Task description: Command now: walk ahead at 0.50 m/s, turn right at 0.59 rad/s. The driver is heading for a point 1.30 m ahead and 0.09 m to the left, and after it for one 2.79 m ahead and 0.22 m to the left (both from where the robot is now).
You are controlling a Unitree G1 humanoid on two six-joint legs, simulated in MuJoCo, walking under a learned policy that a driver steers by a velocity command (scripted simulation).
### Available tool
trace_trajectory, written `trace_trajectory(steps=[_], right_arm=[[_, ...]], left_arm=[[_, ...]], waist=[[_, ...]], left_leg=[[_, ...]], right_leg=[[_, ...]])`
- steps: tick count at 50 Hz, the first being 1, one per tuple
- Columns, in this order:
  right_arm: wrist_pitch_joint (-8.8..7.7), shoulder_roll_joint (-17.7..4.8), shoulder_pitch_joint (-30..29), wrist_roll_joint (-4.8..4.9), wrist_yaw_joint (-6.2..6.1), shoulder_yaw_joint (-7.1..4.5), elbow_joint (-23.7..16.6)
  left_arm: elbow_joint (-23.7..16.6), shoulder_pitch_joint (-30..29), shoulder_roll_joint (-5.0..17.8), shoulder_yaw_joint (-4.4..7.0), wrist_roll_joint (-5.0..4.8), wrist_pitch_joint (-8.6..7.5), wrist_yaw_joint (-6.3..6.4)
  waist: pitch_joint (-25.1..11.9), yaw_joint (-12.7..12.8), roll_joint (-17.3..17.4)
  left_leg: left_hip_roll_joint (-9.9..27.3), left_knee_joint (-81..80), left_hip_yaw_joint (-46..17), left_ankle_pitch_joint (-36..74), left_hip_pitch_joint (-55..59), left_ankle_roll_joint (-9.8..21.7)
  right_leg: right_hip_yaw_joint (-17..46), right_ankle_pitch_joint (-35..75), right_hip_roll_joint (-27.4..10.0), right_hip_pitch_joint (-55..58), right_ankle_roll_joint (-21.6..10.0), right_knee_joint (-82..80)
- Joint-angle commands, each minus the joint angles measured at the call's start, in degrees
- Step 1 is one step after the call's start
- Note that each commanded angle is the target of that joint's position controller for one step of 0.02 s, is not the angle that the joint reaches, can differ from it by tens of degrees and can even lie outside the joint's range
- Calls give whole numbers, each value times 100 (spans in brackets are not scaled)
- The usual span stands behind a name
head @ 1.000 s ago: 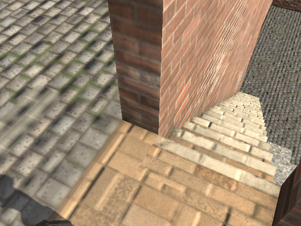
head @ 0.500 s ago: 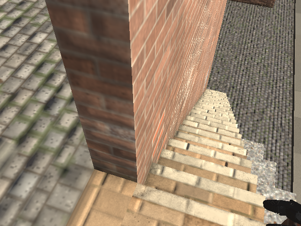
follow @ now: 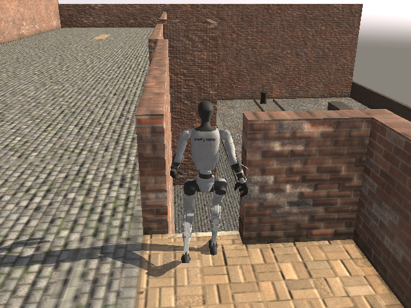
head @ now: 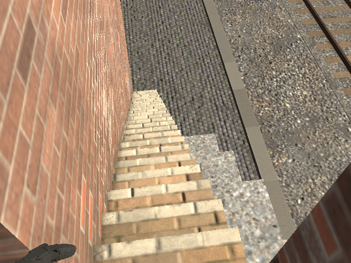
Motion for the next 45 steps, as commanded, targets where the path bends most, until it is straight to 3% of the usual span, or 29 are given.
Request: trace_trajectory(steps=[1, 2, 3, 6, 9, 11, 12, 15, 17, 19, 20, 22, 23, 24, 25, 26, 27, 28, 29, 30, 33, 34, 35, 37, 39, 41, 42, 43, 45], right_arm=[[-289, -946, 40, 19, -94, -169, -647], [-234, -973, 72, -40, -230, -195, -571], [-71, -845, 221, -119, -260, -196, -530], [174, -716, 109, 30, -238, -215, -486], [30, -654, -453, -82, -251, -117, -671], [-38, -538, -168, -115, -159, -61, -502], [-34, -507, 473, -126, -29, -90, -56], [-5, -556, 445, 13, -16, -128, -12], [17, -605, 495, 76, -8, -147, 14], [-69, -726, 833, 354, 176, -192, 140], [-61, -674, 1057, 233, 227, -184, 209], [-159, -523, 1936, 286, 175, -155, 602], [-202, -435, 3358, 212, 148, -167, 1072], [-241, -491, 4164, 126, 128, -148, 1332], [-251, -118, 3323, 244, 170, 88, 1368], [-226, -264, 2565, 270, 222, 49, 1142], [-166, -781, 2275, 142, 208, -187, 1056], [-133, -1025, 1802, 70, 189, -247, 836], [-97, -988, 1504, 54, 106, -192, 740], [21, -595, 1473, -70, 2, -59, 788], [286, -382, 1677, -265, -249, 46, 715], [308, -215, 1791, -21, -427, 40, 728], [332, -222, 1903, 46, -568, 55, 618], [437, -141, 1953, 140, -800, 55, 632], [490, -307, 1911, 169, -834, -84, 727], [549, 46, 2057, 255, -800, -50, 896], [463, 311, 1820, 298, -717, -44, 756], [413, 414, 1515, 174, -635, 51, 645], [337, 209, 793, 228, -342, 49, 688]], left_arm=[[-203, 1080, 864, 308, 54, -71, 86], [-209, 736, 832, 287, 103, -118, 47], [-263, 661, 761, 247, 246, -93, 23], [-19, 1099, 606, 250, 101, 52, 173], [43, 1089, 888, 337, 70, 9, 353], [277, 1199, 674, 302, 102, -6, 428], [401, 1239, 759, 346, 264, -45, 408], [604, 1415, 413, 252, 68, -71, 350], [858, 1616, 362, 242, 11, -75, 330], [1100, 1653, 526, 337, 41, 13, 303], [1192, 1549, 427, 296, 74, 38, 338], [974, 651, 411, 252, -38, -11, 351], [922, -81, 496, 272, -138, -65, 364], [814, -461, 504, 271, -238, -182, 347], [653, 379, -29, 179, -134, -356, 328], [652, 948, 0, 143, -239, -510, 312], [788, 691, 41, 167, -423, -501, 245], [817, 385, 331, 246, -471, -423, 300], [797, 213, 159, 189, -271, -303, 372], [792, 317, 12, 140, -104, -192, 341], [1115, 709, -31, 180, 168, -37, 108], [883, 232, 135, 267, 122, -62, -10], [775, -265, 162, 244, 187, -212, -117], [510, -580, -429, 61, 516, -292, -398], [403, -610, -401, 74, 418, -304, -427], [340, -498, -237, 155, 212, -370, -373], [447, -268, -211, 146, 213, -357, -332], [465, 7, -221, 156, 318, -368, -236], [1339, 2404, 99, 369, 112, -436, -159]], waist=[[-934, 531, 21], [-730, 272, 258], [-630, 90, -34], [-357, 118, 258], [-327, 240, 83], [-542, 215, -493], [-875, 146, -466], [-257, 282, -149], [-75, 357, -489], [-133, 368, -622], [-44, 217, -742], [80, -306, -461], [-106, -1201, -32], [27, -1659, 1293], [464, -421, 2757], [437, 210, 2309], [523, 134, 1017], [753, 189, -413], [713, 258, -728], [528, 363, -392], [163, 417, 405], [144, 286, 223], [274, 62, 338], [214, -60, 466], [278, -193, 933], [166, -199, 932], [-85, -125, 1210], [-230, 7, 1338], [-638, 1303, 522]], left_leg=[[77, 1234, -569, 585, -2941, -1], [259, 698, -519, 827, -2322, -117], [316, 804, -543, 865, -1994, -125], [273, 45, -596, 741, -1965, -170], [246, -1601, -736, 1954, -2088, 3], [156, -2052, -619, 2873, -1341, 121], [-14, -1017, -477, 3584, -648, 154], [109, -559, -573, 2381, -1773, 292], [274, -534, -650, 1621, -2552, 392], [322, -629, -545, 1549, -2183, 438], [230, -585, -393, 1175, -1832, 459], [-46, -962, -47, 640, -382, 573], [-303, -2125, 247, 1437, 1156, 742], [-15, -3870, -694, 2399, 1277, 1303], [425, -4299, -2579, 4346, 1350, 1845], [1070, -4559, -3877, 4221, 1450, 2275], [1512, -4283, -4948, 2227, 1139, 2403], [1537, -4002, -4741, 1601, 460, 2210], [1372, -3816, -4227, 1879, 45, 1975], [1147, -3754, -3781, 1849, -430, 1822], [556, -3591, -2800, 2634, -793, 1317], [173, -3022, -2377, 1469, -483, 1044], [131, -3020, -2315, 1071, -667, 1035], [-472, -2999, -1454, -135, -1947, 835], [-494, -2512, -1399, -118, -1806, 820], [-428, -1605, -1549, 391, -1426, 754], [-566, -1079, -1531, 173, -923, 750], [-642, -709, -1692, -21, -899, 977], [-498, 1740, -1775, 1646, -1327, 1083]], right_leg=[[3234, -820, -1716, 3144, -1179, -2078], [2695, 4, -1467, 2344, -1056, -2066], [2479, 632, -1310, 1880, -1049, -1964], [2557, 177, -1151, 1456, -965, -1947], [2327, 413, -963, 1497, -696, -1877], [1809, 674, -673, 1301, -521, -1850], [1874, 783, -914, 1003, -660, -1634], [2292, 697, -1163, 1526, -791, -1307], [2404, 1627, -1353, 2427, -781, -874], [2183, 2229, -1442, 2571, -859, -652], [2221, 2862, -1546, 2246, -857, -441], [1470, 4037, -1210, 1113, -524, 429], [884, 4128, -753, 353, -192, 1902], [205, 2373, 290, -63, 297, 4785], [493, -2053, 750, -1385, 419, 5307], [1055, -2164, 382, -1899, 306, 5096], [1332, -2053, -106, -2438, 273, 5008], [1223, -1839, -332, -2327, 333, 4588], [1057, -1488, -420, -2155, 427, 4240], [987, -1037, -505, -1713, 494, 3910], [575, 875, -373, -1019, 346, 3622], [931, 2020, -525, -1279, 211, 2424], [700, 2640, -281, -1146, 248, 1888], [130, 4722, 220, 735, 310, 436], [269, 4586, 173, 958, 348, 27], [563, 4452, -47, 1040, 249, -120], [700, 4331, -173, 859, 283, -392], [313, 3923, 18, 1342, 482, -475], [678, 3876, -680, 3222, 134, -1224]])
